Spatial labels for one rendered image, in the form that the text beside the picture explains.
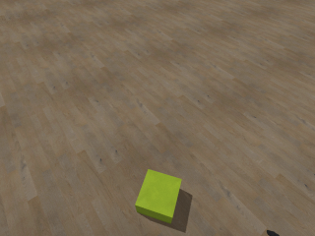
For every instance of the carton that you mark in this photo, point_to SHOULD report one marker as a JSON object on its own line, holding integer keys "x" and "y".
{"x": 158, "y": 196}

